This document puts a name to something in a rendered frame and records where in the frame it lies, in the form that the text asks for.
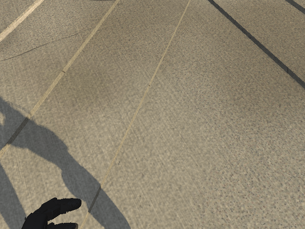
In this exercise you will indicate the robot left hand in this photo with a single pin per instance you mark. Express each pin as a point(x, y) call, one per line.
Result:
point(50, 210)

